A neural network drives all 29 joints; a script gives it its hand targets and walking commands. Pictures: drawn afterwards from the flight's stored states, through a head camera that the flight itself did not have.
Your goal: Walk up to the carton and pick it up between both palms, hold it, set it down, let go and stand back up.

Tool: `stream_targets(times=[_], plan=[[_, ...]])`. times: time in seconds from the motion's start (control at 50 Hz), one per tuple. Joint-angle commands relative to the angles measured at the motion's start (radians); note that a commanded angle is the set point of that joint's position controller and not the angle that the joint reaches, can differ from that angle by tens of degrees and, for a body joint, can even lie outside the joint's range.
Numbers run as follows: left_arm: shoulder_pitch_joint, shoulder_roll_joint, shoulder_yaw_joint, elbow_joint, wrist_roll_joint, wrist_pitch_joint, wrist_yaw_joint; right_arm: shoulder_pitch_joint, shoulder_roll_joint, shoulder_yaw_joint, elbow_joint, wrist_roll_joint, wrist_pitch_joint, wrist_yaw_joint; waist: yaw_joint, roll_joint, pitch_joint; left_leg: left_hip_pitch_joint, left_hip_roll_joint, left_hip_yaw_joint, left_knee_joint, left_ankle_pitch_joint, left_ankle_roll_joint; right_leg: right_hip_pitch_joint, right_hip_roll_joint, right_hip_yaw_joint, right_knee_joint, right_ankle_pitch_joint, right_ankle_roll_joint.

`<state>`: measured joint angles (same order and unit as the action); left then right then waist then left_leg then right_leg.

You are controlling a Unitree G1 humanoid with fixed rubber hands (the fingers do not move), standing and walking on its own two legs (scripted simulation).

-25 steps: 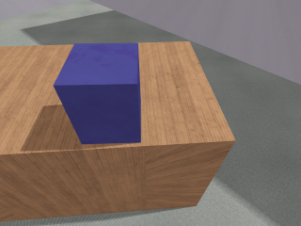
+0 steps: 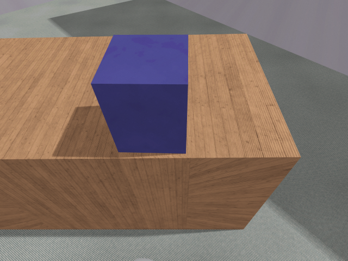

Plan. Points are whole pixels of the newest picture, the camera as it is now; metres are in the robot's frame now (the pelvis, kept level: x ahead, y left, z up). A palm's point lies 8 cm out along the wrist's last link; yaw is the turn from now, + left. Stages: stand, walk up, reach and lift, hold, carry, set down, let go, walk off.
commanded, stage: walk up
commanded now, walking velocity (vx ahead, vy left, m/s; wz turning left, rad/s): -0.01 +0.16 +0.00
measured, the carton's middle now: (151, 96) +0.53 +0.11 +0.08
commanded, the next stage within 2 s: none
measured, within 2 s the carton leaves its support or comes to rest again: neither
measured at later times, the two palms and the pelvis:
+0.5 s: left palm out of the picture -0.02 +0.28 -0.14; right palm out of the picture -0.03 -0.13 -0.15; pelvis -0.01 +0.07 +0.00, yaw -1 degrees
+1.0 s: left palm out of the picture -0.02 +0.35 -0.15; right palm out of the picture +0.03 -0.08 -0.13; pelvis +0.02 +0.14 +0.00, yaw -1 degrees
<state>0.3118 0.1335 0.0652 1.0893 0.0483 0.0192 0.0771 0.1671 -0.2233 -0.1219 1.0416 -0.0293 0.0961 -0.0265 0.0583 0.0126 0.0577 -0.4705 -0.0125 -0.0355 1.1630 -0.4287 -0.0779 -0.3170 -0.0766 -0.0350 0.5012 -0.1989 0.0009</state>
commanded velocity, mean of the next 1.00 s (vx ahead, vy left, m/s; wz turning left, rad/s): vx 0.03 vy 0.03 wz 0.00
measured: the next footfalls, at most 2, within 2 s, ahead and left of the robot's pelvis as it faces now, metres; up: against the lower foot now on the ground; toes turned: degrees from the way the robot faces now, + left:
left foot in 0.14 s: +0.01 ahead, +0.19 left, +0.00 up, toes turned +0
right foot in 0.38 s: +0.01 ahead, -0.04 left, +0.00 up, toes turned -2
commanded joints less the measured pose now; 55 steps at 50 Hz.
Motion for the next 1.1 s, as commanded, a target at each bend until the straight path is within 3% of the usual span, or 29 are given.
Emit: stream_targets(times=[0.0,0.04,0.06,0.1,0.12,0.14,0.16,0.2,0.22,0.26,0.3,0.34,0.36,0.38,0.4,0.52,0.54,0.56,0.58,0.64,0.66,0.68,0.7,0.72,0.74,0.78,0.8,0.84,1.08], plan=[[-0.007,0.203,0.038,-0.056,0.008,-0.009,-0.004,0.049,-0.012,0.012,-0.075,0.001,-0.005,0.015,-0.024,-0.275,-0.045,0.013,0.056,0.048,-0.203,0.034,-0.013,-0.021,-0.197,0.245,-0.279,-0.179,-0.155],[-0.016,0.243,0.052,-0.048,0.015,-0.007,-0.006,0.063,-0.015,0.021,-0.081,0.017,-0.007,0.014,-0.025,-0.288,-0.035,0.121,0.063,0.06,-0.399,-0.01,-0.005,-0.055,-0.217,0.208,-0.279,-0.103,-0.143],[0.011,0.153,0.021,-0.012,-0.006,0.002,-0.014,0.12,0.045,0.042,-0.076,0.023,-0.034,0.009,-0.088,-0.34,-0.124,0.286,0.032,0.105,-0.557,-0.002,0.01,-0.066,-0.075,0.116,-0.238,-0.128,-0.133],[0.028,0.156,0.03,-0.013,0.0,0.011,-0.026,0.319,-0.016,0.039,0.023,0.025,-0.069,-0.005,-0.131,-0.021,-0.06,0.445,0.025,0.109,-0.792,0.18,0.003,-0.208,0.022,0.013,0.0,-0.223,-0.067],[0.063,0.06,-0.001,-0.026,-0.013,0.012,-0.036,0.319,-0.074,0.043,0.007,0.007,-0.084,-0.011,-0.106,0.234,-0.043,0.378,0.273,-0.193,-0.941,0.035,0.034,-0.298,0.06,0.007,0.189,-0.394,-0.027],[0.069,0.018,-0.01,-0.059,-0.014,0.024,-0.037,0.223,-0.158,0.041,-0.056,-0.002,-0.083,-0.019,-0.073,0.271,0.0,0.145,0.437,-0.354,-1.022,-0.013,0.147,-0.235,0.094,0.063,0.269,-0.377,-0.029],[0.017,0.037,-0.016,-0.064,-0.024,0.027,-0.043,0.123,-0.128,0.045,-0.076,-0.011,-0.088,-0.018,-0.058,0.216,0.059,0.011,0.398,-0.36,-1.064,-0.11,0.192,-0.151,0.062,0.127,0.323,-0.307,-0.031],[0.08,0.084,-0.007,-0.03,-0.031,0.025,-0.06,-0.068,-0.099,0.059,-0.117,-0.007,-0.098,-0.008,0.032,0.208,0.025,-0.004,0.245,-0.15,-1.04,-0.027,0.154,-0.042,0.073,0.089,0.397,-0.171,-0.019],[0.104,0.1,-0.006,-0.012,-0.029,0.023,-0.062,-0.073,-0.085,0.065,-0.116,-0.001,-0.104,-0.01,0.038,0.216,0.036,0.009,0.203,-0.077,-1.012,0.05,0.14,-0.02,0.066,0.065,0.37,-0.145,-0.014],[0.079,0.097,-0.012,-0.018,-0.028,0.009,-0.058,0.011,-0.011,0.087,-0.068,0.011,-0.112,-0.009,-0.009,0.218,0.016,0.123,0.177,-0.042,-0.954,0.165,0.154,0.005,0.064,0.03,0.255,-0.15,-0.002],[0.024,0.093,-0.021,-0.038,-0.038,-0.005,-0.047,0.114,0.014,0.095,-0.011,0.008,-0.113,-0.015,-0.045,0.131,0.004,0.254,0.207,-0.081,-0.874,0.363,0.195,0.016,0.057,0.021,0.065,-0.164,-0.007],[0.079,0.088,-0.024,-0.009,-0.04,-0.02,-0.035,0.121,-0.028,0.081,0.0,0.011,-0.111,-0.015,-0.033,0.135,-0.034,0.283,0.207,-0.103,-0.818,0.439,0.178,0.155,0.052,0.032,-0.159,0.025,-0.018],[0.098,0.099,-0.032,0.0,-0.037,-0.032,-0.031,0.146,-0.007,0.083,0.004,0.019,-0.114,-0.011,-0.039,0.05,-0.045,0.259,0.191,-0.096,-0.791,0.42,0.154,0.242,-0.02,0.114,-0.195,0.124,-0.024],[0.032,0.124,-0.03,-0.002,-0.04,-0.036,-0.035,0.181,0.026,0.088,0.017,0.025,-0.115,-0.009,-0.085,-0.054,-0.017,0.246,0.126,-0.039,-0.815,0.376,0.122,0.221,-0.038,0.152,-0.153,0.26,-0.046],[0.027,0.088,-0.037,0.007,-0.04,-0.039,-0.041,0.179,0.034,0.095,0.032,0.029,-0.114,-0.013,-0.076,-0.121,-0.012,0.306,0.114,-0.014,-0.821,0.33,0.11,0.172,-0.034,0.144,-0.158,0.256,-0.05],[0.024,0.066,-0.04,0.02,-0.045,-0.042,-0.04,0.181,0.027,0.089,0.09,0.018,-0.114,-0.013,-0.059,0.009,-0.006,0.327,0.109,-0.006,-0.831,0.321,0.105,0.18,-0.013,0.128,-0.199,0.146,-0.048],[0.164,0.229,0.02,0.029,-0.028,-0.034,-0.032,0.169,-0.088,0.055,0.071,0.007,-0.091,-0.001,0.026,0.051,-0.06,0.085,0.013,0.109,-0.585,-0.125,0.078,0.335,-0.19,0.362,-0.249,-0.501,-0.124],[0.228,0.318,0.047,0.043,-0.02,-0.02,-0.022,0.069,-0.054,0.061,0.012,-0.019,-0.076,0.014,0.065,-0.118,0.048,-0.177,0.028,0.116,-0.335,-0.15,0.064,0.327,-0.386,0.605,-0.395,-0.738,-0.191],[0.208,0.295,0.049,0.051,-0.023,-0.016,-0.018,-0.012,-0.025,0.057,-0.032,-0.034,-0.073,0.028,0.058,-0.13,0.121,-0.234,0.095,0.034,-0.237,-0.035,0.071,0.204,-0.423,0.633,-0.427,-0.7,-0.202],[0.081,0.157,0.026,0.014,-0.019,-0.042,-0.026,0.116,0.038,0.06,-0.025,-0.017,-0.097,0.045,-0.034,-0.177,0.067,-0.103,0.106,0.038,-0.204,0.135,0.038,0.093,-0.258,0.353,-0.408,-0.392,-0.115],[0.027,0.087,-0.005,0.028,-0.037,-0.046,-0.028,0.135,0.06,0.069,-0.04,-0.004,-0.115,0.053,-0.09,-0.325,0.035,0.112,0.085,0.08,-0.339,0.095,0.043,-0.056,-0.104,0.14,-0.415,-0.332,-0.081],[-0.038,0.032,-0.039,0.025,-0.035,-0.045,-0.019,0.134,0.089,0.076,-0.029,0.024,-0.121,0.034,-0.104,-0.282,0.084,0.151,0.058,0.078,-0.513,0.112,0.045,0.012,-0.02,0.053,-0.259,0.184,-0.096],[-0.004,0.073,-0.027,0.034,-0.024,-0.046,-0.02,0.191,0.067,0.072,0.003,0.032,-0.129,0.016,-0.098,-0.227,0.036,0.205,0.001,0.148,-0.675,0.221,0.038,0.067,-0.012,0.016,-0.141,0.381,-0.095],[0.045,0.1,-0.02,0.043,-0.024,-0.045,-0.024,0.241,0.042,0.066,0.029,0.032,-0.126,-0.001,-0.096,-0.176,-0.021,0.298,-0.034,0.187,-0.747,0.348,0.034,0.062,-0.013,0.022,-0.095,0.4,-0.088],[0.078,0.118,-0.016,0.047,-0.023,-0.044,-0.033,0.304,0.022,0.069,0.048,0.024,-0.125,-0.014,-0.099,-0.134,-0.069,0.396,0.006,0.155,-0.798,0.39,0.033,0.045,-0.034,0.058,-0.07,0.269,-0.075],[0.152,0.025,-0.039,0.036,-0.038,-0.028,-0.042,0.257,-0.068,0.072,-0.013,0.004,-0.126,-0.014,-0.042,0.107,-0.055,0.404,0.3,-0.148,-0.868,0.45,0.091,-0.066,0.028,0.035,-0.031,-0.195,0.005],[0.151,0.011,-0.043,0.046,-0.05,-0.008,-0.037,0.215,-0.078,0.073,-0.011,0.017,-0.108,-0.012,-0.054,0.184,-0.04,0.272,0.324,-0.196,-0.932,0.176,0.162,0.034,0.028,0.019,-0.016,-0.23,0.011],[0.133,0.029,-0.047,0.048,-0.038,0.003,-0.04,0.116,-0.063,0.077,-0.029,0.017,-0.096,-0.007,-0.031,0.145,0.055,0.189,0.236,-0.145,-0.97,0.002,0.134,0.073,0.028,0.028,-0.052,-0.1,0.009],[0.123,0.077,-0.054,0.06,-0.036,-0.029,-0.037,0.166,-0.017,0.069,0.024,0.024,-0.112,-0.006,-0.058,0.015,0.005,0.351,0.122,-0.005,-0.847,0.329,0.12,0.08,-0.023,0.052,-0.162,0.025,0.048]])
